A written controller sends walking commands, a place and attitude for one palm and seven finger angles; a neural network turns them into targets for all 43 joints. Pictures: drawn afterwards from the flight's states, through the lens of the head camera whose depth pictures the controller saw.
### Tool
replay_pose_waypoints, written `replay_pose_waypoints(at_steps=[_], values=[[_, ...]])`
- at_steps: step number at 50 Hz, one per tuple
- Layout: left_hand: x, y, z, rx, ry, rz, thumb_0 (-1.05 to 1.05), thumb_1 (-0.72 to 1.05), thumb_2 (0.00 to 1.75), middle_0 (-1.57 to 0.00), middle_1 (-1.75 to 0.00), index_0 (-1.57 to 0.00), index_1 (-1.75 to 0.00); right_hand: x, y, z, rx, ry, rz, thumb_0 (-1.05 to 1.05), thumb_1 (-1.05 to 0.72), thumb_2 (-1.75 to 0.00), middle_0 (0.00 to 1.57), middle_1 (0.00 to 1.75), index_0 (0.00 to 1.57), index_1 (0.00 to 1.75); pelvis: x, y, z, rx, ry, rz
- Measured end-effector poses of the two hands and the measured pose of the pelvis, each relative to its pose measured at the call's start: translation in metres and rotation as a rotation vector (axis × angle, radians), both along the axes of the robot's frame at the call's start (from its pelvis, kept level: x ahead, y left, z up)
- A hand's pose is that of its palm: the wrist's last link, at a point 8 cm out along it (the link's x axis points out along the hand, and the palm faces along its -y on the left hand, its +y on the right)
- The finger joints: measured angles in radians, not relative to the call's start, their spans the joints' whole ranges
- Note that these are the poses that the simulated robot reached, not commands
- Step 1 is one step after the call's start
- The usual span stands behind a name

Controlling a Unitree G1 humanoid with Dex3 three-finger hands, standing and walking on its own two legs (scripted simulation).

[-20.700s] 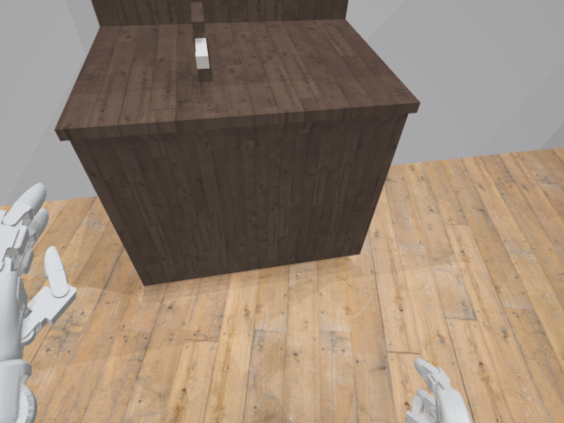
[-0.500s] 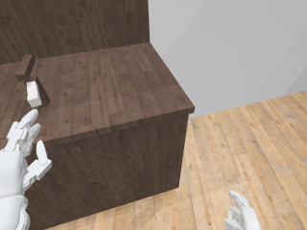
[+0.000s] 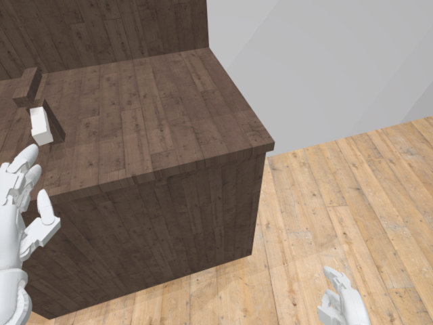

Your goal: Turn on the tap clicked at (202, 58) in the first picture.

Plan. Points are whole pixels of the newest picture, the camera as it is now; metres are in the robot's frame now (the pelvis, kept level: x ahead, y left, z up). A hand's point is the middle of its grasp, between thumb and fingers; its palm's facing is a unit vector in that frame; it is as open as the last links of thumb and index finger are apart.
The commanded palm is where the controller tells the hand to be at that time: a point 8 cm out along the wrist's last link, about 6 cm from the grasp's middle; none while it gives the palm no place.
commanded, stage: step back with the hand held close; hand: left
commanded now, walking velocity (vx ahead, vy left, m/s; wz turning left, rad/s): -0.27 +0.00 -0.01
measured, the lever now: (42, 135) +0.43 +0.41 +0.13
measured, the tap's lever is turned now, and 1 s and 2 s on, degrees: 13 13 13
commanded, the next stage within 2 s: stop stepping back and stand still in 1.08 s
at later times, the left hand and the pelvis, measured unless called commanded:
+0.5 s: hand (19, 271) +0.15 +0.27 +0.15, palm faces +0.41 -0.81 -0.41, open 7.4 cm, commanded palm +0.09 +0.31 +0.17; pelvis -0.07 +0.03 -0.01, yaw +0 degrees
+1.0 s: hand out of the picture +0.04 +0.30 +0.15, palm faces +0.52 -0.76 -0.39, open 7.4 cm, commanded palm -0.02 +0.32 +0.17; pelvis -0.15 +0.03 -0.03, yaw +6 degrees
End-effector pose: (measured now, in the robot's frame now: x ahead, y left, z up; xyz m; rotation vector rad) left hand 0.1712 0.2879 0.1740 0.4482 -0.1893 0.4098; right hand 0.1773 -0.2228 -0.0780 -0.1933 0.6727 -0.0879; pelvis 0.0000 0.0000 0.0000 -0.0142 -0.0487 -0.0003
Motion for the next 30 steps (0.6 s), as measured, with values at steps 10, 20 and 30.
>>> replay_pose_waypoints(at_steps=[10,20,30], values=[[-0.019,0.002,-0.012,0.029,0.094,-0.030,0.01,0.89,0.89,-0.21,-0.30,-0.22,-0.30,-0.026,-0.009,-0.006,-0.033,0.057,-0.078,0.01,-0.91,-0.90,0.20,0.29,0.20,0.30,-0.018,0.012,-0.004,0.001,0.043,-0.003],[-0.051,0.016,-0.007,0.042,0.029,-0.011,0.01,0.89,0.89,-0.21,-0.30,-0.22,-0.30,-0.061,0.006,-0.008,-0.034,0.062,-0.076,0.01,-0.91,-0.90,0.20,0.29,0.20,0.30,-0.051,0.021,-0.009,-0.011,0.041,-0.003],[-0.079,0.027,-0.011,0.058,-0.020,-0.006,0.01,0.89,0.89,-0.21,-0.30,-0.22,-0.30,-0.096,0.019,-0.012,-0.056,0.073,-0.057,0.01,-0.91,-0.90,0.20,0.30,0.20,0.30,-0.080,0.028,-0.015,-0.022,0.030,0.013]])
